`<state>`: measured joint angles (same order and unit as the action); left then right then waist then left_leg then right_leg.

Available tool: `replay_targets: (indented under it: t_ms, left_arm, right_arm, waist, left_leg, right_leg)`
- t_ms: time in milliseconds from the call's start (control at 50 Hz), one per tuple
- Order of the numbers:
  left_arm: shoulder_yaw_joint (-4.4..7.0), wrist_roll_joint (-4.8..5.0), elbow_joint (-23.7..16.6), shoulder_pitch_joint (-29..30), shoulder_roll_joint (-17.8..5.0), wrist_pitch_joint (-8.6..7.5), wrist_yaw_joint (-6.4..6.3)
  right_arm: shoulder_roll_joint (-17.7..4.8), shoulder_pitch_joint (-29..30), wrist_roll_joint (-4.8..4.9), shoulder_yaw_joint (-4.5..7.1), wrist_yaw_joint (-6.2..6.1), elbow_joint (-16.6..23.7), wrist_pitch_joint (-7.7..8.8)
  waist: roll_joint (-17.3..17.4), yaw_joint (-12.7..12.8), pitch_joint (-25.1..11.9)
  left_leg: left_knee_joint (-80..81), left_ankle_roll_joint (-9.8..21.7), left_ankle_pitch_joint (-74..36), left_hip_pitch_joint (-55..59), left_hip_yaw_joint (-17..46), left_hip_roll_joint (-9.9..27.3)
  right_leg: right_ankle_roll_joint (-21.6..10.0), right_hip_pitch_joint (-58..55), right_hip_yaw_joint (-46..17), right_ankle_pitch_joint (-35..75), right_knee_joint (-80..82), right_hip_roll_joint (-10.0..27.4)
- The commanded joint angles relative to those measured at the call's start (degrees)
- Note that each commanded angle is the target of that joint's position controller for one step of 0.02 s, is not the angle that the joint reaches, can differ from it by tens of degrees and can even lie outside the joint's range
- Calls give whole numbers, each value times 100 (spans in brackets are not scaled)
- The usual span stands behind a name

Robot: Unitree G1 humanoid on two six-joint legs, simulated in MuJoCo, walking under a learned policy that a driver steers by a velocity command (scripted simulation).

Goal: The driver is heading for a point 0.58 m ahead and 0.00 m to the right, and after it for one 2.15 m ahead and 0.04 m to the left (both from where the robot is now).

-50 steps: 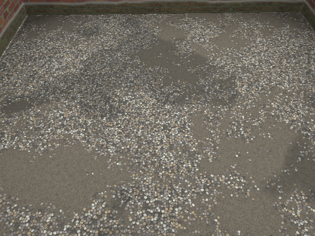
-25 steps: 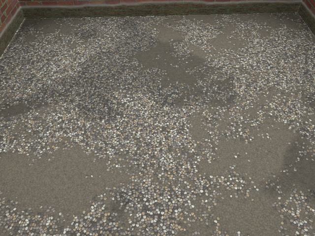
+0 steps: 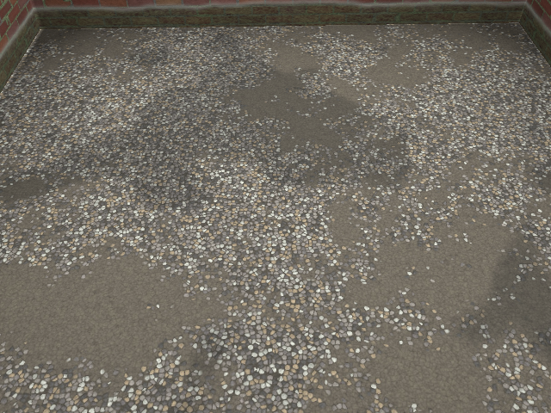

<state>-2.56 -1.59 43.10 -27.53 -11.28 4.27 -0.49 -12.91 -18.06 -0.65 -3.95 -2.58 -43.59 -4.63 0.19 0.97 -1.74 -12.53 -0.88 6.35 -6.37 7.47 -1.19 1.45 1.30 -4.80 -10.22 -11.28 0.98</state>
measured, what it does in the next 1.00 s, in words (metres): stands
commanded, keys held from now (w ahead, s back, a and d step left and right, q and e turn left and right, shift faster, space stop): w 0.62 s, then no key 0.38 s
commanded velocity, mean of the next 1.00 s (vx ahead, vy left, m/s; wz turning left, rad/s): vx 0.31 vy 0.00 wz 0.00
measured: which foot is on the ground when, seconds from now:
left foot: down 0.00-1.00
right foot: down 0.00-1.00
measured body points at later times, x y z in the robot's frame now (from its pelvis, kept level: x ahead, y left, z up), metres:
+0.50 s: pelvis +0.00 +0.00 +0.00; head +0.00 -0.01 +0.45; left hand +0.13 +0.21 -0.10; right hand +0.16 -0.21 -0.10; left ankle +0.01 +0.14 -0.75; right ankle -0.04 -0.14 -0.75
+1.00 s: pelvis +0.00 +0.00 +0.00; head +0.00 -0.01 +0.45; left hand +0.08 +0.24 -0.12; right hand +0.12 -0.23 -0.12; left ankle +0.01 +0.14 -0.75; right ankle -0.04 -0.14 -0.75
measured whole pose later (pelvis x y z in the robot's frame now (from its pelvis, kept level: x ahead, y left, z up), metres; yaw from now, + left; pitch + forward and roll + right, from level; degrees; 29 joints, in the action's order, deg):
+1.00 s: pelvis +0.00 +0.00 +0.00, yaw +0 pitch +0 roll +0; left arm -4.0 -2.3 36.1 -21.4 -14.1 4.2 0.5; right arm -14.4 -16.0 -2.1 -5.6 -0.5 -39.1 -3.1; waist 0.6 0.9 -1.4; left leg -12.6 -1.2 6.5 -6.2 8.1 -1.2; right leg 1.4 1.3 -4.7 -10.6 -11.8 0.9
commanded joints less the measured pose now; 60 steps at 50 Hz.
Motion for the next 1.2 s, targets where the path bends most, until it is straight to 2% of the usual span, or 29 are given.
replay_targets:
  t_ms: [20, 40, 60, 80, 120, 240, 260, 280, 340, 400, 420, 480, 500, 520, 640, 720, 740, 760, 820, 1020, 1040, 1060, 1160, 1180, 1200]
  left_arm:
    - [104, -32, -168, -424, -439, -78, -29]
    - [93, -42, -177, -393, -424, -103, -37]
    - [39, -78, -489, 59, -381, -155, -45]
    - [30, -103, -513, 7, -406, -169, -53]
    - [4, -134, -628, -17, -449, -183, -69]
    - [-93, -210, -986, 217, -459, -184, -77]
    - [-84, -188, -1019, 245, -526, -195, -107]
    - [-95, -191, -1064, 273, -511, -196, -116]
    - [-126, -215, -1235, 500, -520, -171, -114]
    - [-160, -244, -1405, 757, -539, -154, -93]
    - [-198, -282, -1496, 897, -484, -147, -49]
    - [-235, -314, -1647, 1154, -555, -162, 8]
    - [-198, -311, -1513, 983, -650, -156, 8]
    - [-200, -285, -1534, 1046, -675, -175, 25]
    - [-204, -247, -1533, 1182, -722, -234, 112]
    - [-107, -137, -1276, 870, -867, -203, 147]
    - [-139, -146, -1423, 1094, -788, -206, 161]
    - [-119, -147, -1369, 998, -803, -186, 156]
    - [-74, -129, -1281, 826, -837, -128, 132]
    - [39, -45, -963, 370, -811, -57, 62]
    - [75, -32, -804, 161, -832, -30, 32]
    - [80, -16, -772, 127, -815, -26, 21]
    - [105, 14, -563, -65, -706, -43, 7]
    - [95, 5, -665, 71, -707, -74, 24]
    - [100, 4, -633, 24, -698, -76, 23]
  right_arm:
    - [-469, -83, -1, 96, -50, 244, 32]
    - [-458, -27, -12, 81, -69, 264, 38]
    - [-302, 118, -114, -11, -24, 478, 112]
    - [-300, 83, -162, -33, -16, 486, 144]
    - [-327, 81, -179, -67, -24, 602, 176]
    - [-341, 210, -249, -159, -17, 910, 203]
    - [-323, 211, -234, -165, -42, 927, 187]
    - [-356, 216, -249, -172, -43, 948, 189]
    - [-335, 389, -297, -205, -7, 1069, 205]
    - [-322, 577, -336, -239, 38, 1197, 222]
    - [-350, 707, -380, -254, 89, 1287, 251]
    - [-354, 885, -406, -288, 138, 1438, 264]
    - [-479, 946, -327, -247, 81, 1367, 220]
    - [-518, 1002, -304, -240, 60, 1411, 208]
    - [-551, 1129, -347, -246, 53, 1455, 178]
    - [-687, 841, -247, -151, 64, 1207, 159]
    - [-579, 836, -318, -182, 130, 1289, 205]
    - [-594, 753, -321, -164, 156, 1212, 222]
    - [-628, 656, -246, -114, 188, 1110, 242]
    - [-662, 162, -107, 14, 186, 739, 229]
    - [-731, 253, -36, 55, 119, 641, 187]
    - [-711, 226, -21, 62, 92, 633, 173]
    - [-628, 44, -19, 89, 44, 453, 136]
    - [-560, -161, -77, 60, 106, 466, 174]
    - [-573, -202, -81, 68, 125, 417, 185]
  waist:
    - [-26, -32, 557]
    - [-25, -36, 608]
    - [-15, -129, 765]
    - [5, -100, 507]
    - [21, -80, 302]
    - [-47, -38, 155]
    - [-274, -67, 149]
    - [-224, -38, 86]
    - [-57, -32, 34]
    - [-29, -36, 10]
    - [195, -15, -11]
    - [37, -47, -55]
    - [-31, 69, -188]
    - [-38, 30, -63]
    - [-52, -27, -74]
    - [-32, -33, -14]
    - [-1, -139, 184]
    - [8, -102, -4]
    - [30, -48, -97]
    - [-73, -3, 147]
    - [-74, 99, 143]
    - [-72, 66, 245]
    - [-100, 21, 353]
    - [-81, -82, 356]
    - [-58, -53, 293]
  left_leg:
    - [279, 367, 381, 275, 143, 43]
    - [279, 362, 383, 256, 142, 28]
    - [232, 356, -98, 210, 139, 56]
    - [161, 372, -302, 359, 138, 57]
    - [45, 388, -555, 451, 119, 29]
    - [-137, 410, -932, 428, 127, 15]
    - [-162, 398, -1138, 300, 91, 16]
    - [-198, 380, -1241, 308, 72, 14]
    - [-265, 353, -1353, 249, 73, 16]
    - [-310, 339, -1346, 197, 103, 37]
    - [-327, 352, -1241, 296, 174, 58]
    - [-368, 361, -1202, 307, 253, 111]
    - [-289, 332, -863, 376, 332, 107]
    - [-261, 298, -740, 321, 322, 105]
    - [-253, 259, -825, 441, 361, 157]
    - [-139, 321, -844, 544, 378, 208]
    - [-170, 328, -1367, 438, 365, 266]
    - [-189, 355, -1490, 530, 372, 286]
    - [-149, 373, -1457, 520, 371, 298]
    - [57, 398, -916, 344, 328, 261]
    - [65, 363, -544, 326, 304, 177]
    - [98, 340, -426, 241, 285, 155]
    - [71, 349, -574, 266, 237, 121]
    - [88, 386, -923, 318, 253, 196]
    - [58, 406, -1081, 395, 252, 208]
  right_leg:
    - [-204, 867, 3, -229, 433, -40]
    - [-192, 906, 21, -219, 429, -53]
    - [-127, 1099, -17, 272, 378, -29]
    - [-108, 978, -14, 411, 332, -34]
    - [-72, 857, 38, 537, 224, -73]
    - [-35, 759, 114, 775, 13, -107]
    - [-47, 605, 145, 952, -61, -124]
    - [-53, 550, 138, 1054, -109, -113]
    - [-54, 496, 120, 1105, -184, -89]
    - [-45, 499, 97, 1102, -231, -65]
    - [-19, 645, 51, 964, -211, -28]
    - [-1, 719, 30, 929, -227, -5]
    - [-28, 561, 13, 693, -158, 11]
    - [-52, 621, -2, 653, -147, 29]
    - [-103, 674, -101, 855, -70, 115]
    - [-176, 510, -166, 922, 59, 166]
    - [-145, 658, -214, 1383, 26, 204]
    - [-133, 533, -215, 1424, 9, 206]
    - [-119, 421, -207, 1292, 25, 202]
    - [-165, 513, -166, 756, 177, 160]
    - [-184, 451, -112, 481, 195, 102]
    - [-197, 494, -108, 445, 210, 97]
    - [-195, 599, -93, 669, 217, 69]
    - [-178, 672, -146, 945, 209, 125]
    - [-165, 649, -146, 1011, 195, 119]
